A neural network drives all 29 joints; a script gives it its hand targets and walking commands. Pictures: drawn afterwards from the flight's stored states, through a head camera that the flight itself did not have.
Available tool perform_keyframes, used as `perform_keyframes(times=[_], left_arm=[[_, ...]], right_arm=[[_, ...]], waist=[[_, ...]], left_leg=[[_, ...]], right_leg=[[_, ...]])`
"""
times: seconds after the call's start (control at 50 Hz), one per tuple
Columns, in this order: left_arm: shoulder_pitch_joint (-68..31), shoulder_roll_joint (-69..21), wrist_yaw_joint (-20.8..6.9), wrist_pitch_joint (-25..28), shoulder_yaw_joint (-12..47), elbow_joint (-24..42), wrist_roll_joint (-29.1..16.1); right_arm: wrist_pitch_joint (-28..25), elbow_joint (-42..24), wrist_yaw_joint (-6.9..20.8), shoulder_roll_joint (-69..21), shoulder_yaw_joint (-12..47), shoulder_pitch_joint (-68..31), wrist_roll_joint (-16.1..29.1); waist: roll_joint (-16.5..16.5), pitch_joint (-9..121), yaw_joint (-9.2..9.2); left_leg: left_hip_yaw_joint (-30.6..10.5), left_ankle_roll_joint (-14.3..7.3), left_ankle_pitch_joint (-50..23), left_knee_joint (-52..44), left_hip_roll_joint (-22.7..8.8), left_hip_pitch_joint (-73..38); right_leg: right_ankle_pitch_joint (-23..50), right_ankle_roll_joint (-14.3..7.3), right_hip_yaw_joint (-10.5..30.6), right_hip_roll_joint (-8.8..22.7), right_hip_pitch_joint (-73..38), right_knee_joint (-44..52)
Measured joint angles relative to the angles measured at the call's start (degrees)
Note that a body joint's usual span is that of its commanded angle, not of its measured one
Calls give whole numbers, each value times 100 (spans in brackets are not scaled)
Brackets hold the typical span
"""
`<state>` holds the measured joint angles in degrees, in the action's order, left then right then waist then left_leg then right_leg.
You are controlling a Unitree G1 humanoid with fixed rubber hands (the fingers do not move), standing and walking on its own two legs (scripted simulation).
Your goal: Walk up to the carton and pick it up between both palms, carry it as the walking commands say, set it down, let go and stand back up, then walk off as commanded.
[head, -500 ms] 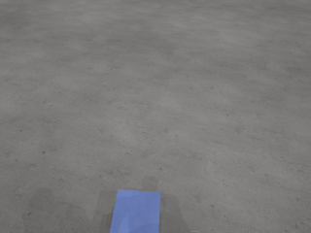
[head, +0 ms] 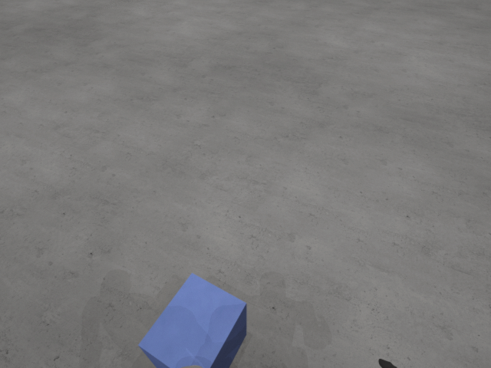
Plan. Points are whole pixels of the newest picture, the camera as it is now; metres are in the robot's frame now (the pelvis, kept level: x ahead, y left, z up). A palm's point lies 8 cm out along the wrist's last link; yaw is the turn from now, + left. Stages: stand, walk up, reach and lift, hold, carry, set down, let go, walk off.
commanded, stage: walk off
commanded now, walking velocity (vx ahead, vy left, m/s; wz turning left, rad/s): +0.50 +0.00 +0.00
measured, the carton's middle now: (200, 339) +0.33 +0.22 -0.63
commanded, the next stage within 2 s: none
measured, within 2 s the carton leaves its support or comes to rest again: rests again in 1.04 s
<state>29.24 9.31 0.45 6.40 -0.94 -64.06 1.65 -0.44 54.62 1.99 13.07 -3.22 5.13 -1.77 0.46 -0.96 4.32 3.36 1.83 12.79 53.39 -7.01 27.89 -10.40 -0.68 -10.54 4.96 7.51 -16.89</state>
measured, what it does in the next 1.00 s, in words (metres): walks ahead: left foot, then right foot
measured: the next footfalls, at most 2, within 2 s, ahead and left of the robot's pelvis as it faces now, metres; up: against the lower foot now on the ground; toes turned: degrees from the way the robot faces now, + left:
left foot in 0.18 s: +0.14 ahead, +0.16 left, +0.00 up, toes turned +9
right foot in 0.62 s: +0.41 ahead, -0.07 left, +0.00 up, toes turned -8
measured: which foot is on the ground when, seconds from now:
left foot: up 0.00-0.16, down 0.18-0.64, up 0.66-1.00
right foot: down 0.00-0.18, up 0.20-0.60, down 0.62-1.00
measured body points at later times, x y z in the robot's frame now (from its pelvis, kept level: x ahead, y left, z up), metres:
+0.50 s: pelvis +0.19 +0.06 -0.01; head +0.22 +0.06 +0.44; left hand +0.34 +0.28 -0.15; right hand +0.06 -0.16 -0.15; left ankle +0.10 +0.15 -0.75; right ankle +0.31 -0.09 -0.71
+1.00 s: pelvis +0.37 +0.00 +0.00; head +0.38 -0.01 +0.45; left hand +0.26 +0.22 -0.14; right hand +0.51 -0.22 -0.14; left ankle +0.44 +0.18 -0.68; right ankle +0.37 -0.06 -0.75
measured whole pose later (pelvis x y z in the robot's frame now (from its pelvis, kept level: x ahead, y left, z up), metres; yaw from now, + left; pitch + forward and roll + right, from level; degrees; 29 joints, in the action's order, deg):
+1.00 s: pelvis +0.37 +0.00 +0.00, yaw +0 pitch +0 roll +1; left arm 29.9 8.1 0.5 5.6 -1.7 -64.1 0.8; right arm -0.5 55.3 1.7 11.4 -3.5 6.1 -1.7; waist 1.6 0.3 4.2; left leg 2.5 2.8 6.5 53.6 -8.8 33.0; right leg -8.4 -4.2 -8.7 -1.2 6.5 -14.2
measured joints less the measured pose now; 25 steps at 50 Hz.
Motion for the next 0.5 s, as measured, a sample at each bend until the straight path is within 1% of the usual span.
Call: perform_keyframes(times=[0.06,0.08,0.12,0.16,0.18,0.2,0.22,0.24,0.26,0.3,0.34,0.38,0.42,0.5], left_arm=[[193,-125,-11,-45,-8,-67,18],[222,-153,-16,-65,-19,-75,25],[242,-182,-28,-113,-51,-82,33],[256,-184,-32,-173,-79,-93,19],[274,-184,-27,-202,-84,-90,4],[218,-163,-21,-243,-88,-81,-21],[120,-142,-18,-288,-101,-49,-14],[-13,-108,-27,-323,-126,11,1],[-175,-61,-49,-334,-158,89,-2],[-557,51,-96,-324,-227,268,-16],[-964,162,-140,-339,-290,450,8],[-1354,255,-177,-381,-334,615,28],[-1714,302,-208,-428,-341,755,27],[-2349,252,-245,-486,-263,976,-16]], right_arm=[[12,-66,-10,-111,74,-244,34],[4,-89,-21,-154,97,-309,41],[-41,-133,-45,-243,136,-405,36],[-136,-160,-71,-326,169,-427,15],[-213,-166,-94,-354,175,-401,-14],[-286,-142,-127,-401,167,-350,-54],[-336,-95,-155,-427,157,-228,-39],[-363,-23,-172,-430,140,-43,-17],[-377,71,-177,-418,117,179,-3],[-389,287,-186,-374,69,665,13],[-419,506,-216,-337,38,1140,24],[-459,707,-251,-327,33,1580,32],[-477,871,-278,-348,47,1955,32],[-476,1058,-283,-443,103,2420,21]], waist=[[71,18,143],[83,21,175],[69,25,212],[21,35,193],[7,40,145],[-76,0,84],[-130,-15,21],[-164,-11,-44],[-192,-6,-116],[-234,6,-259],[-256,8,-384],[-255,-2,-488],[-242,-34,-585],[-200,-170,-790]], left_leg=[[120,43,-29,-913,-1,-185],[179,38,66,-1195,20,-283],[327,-9,325,-1688,102,-515],[496,-90,305,-2239,227,-885],[523,-168,189,-2464,273,-1069],[567,-266,62,-2353,324,-1094],[610,-331,151,-2205,347,-1126],[644,-367,271,-2180,362,-1220],[670,-383,352,-2264,385,-1360],[706,-349,343,-2619,446,-1698],[733,-356,297,-2985,512,-2014],[748,-365,292,-3261,556,-2277],[758,-349,332,-3458,584,-2509],[775,-265,519,-3675,602,-2921]], right_leg=[[-93,85,-3,-40,-220,101],[-151,121,-6,-47,-271,86],[-329,205,-6,-26,-328,-52],[-630,302,24,38,-312,-405],[-875,297,57,75,-226,-767],[-1203,226,151,159,-18,-1441],[-1495,143,314,167,287,-2288],[-1594,70,452,142,622,-3105],[-1494,17,531,127,938,-3748],[-1094,-14,593,153,1469,-4390],[-719,22,624,207,1910,-4512],[-403,79,628,250,2261,-4351],[-112,131,596,275,2476,-3920],[191,155,451,201,2463,-2591]])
